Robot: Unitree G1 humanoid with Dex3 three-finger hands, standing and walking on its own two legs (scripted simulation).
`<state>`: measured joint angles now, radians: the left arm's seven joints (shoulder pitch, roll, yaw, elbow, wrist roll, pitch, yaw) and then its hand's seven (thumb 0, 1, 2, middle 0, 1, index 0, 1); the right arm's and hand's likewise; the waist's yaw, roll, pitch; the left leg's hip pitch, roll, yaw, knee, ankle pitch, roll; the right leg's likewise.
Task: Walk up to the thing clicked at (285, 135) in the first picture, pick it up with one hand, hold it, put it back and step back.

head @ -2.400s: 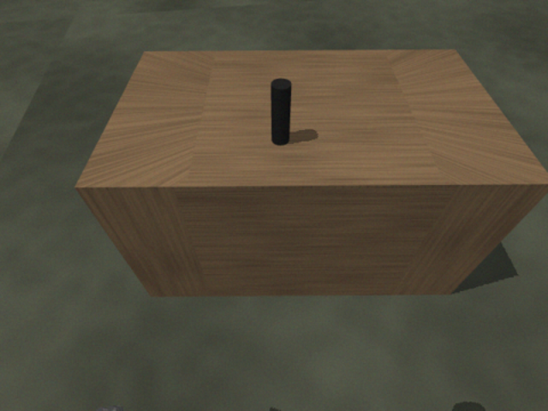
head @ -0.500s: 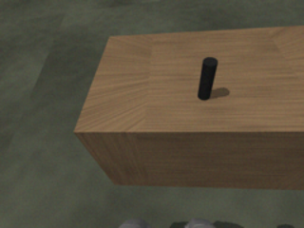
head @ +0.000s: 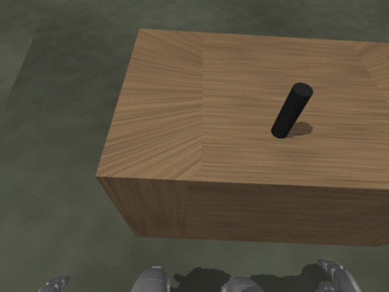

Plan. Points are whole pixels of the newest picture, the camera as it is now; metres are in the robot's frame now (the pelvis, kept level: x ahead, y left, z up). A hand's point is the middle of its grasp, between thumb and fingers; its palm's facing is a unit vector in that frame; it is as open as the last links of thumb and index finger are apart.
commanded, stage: walk up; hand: right
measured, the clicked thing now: (289, 113) +0.55 -0.24 -0.01
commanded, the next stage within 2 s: stand in 1.32 s
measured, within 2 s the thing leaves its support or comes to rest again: neither
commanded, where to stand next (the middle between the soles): +0.06 -0.02 m, yaw -1 degrees
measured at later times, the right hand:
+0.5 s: hand out of the picture +0.07 -0.28 -0.13, palm faces -0.01 +0.93 -0.37, open 7.4 cm
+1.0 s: hand out of the picture +0.09 -0.26 -0.12, palm faces +0.01 +0.93 -0.36, open 7.4 cm
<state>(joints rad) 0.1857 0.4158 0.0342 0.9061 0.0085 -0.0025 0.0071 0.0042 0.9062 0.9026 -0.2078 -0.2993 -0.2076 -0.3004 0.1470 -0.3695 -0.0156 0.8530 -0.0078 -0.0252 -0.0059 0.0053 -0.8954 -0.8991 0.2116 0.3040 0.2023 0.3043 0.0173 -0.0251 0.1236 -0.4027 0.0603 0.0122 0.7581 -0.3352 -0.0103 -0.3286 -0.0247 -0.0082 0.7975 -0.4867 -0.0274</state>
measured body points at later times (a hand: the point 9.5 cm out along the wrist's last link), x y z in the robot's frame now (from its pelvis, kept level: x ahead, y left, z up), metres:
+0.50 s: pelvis -0.01 -0.01 +0.02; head +0.01 -0.01 +0.47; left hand +0.09 +0.29 -0.11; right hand +0.07 -0.33 -0.11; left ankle +0.04 +0.13 -0.71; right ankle -0.01 -0.14 -0.71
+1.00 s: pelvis +0.01 +0.00 +0.03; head +0.02 +0.00 +0.48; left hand +0.10 +0.30 -0.10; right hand +0.09 -0.31 -0.09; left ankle +0.04 +0.13 -0.71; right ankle -0.01 -0.14 -0.71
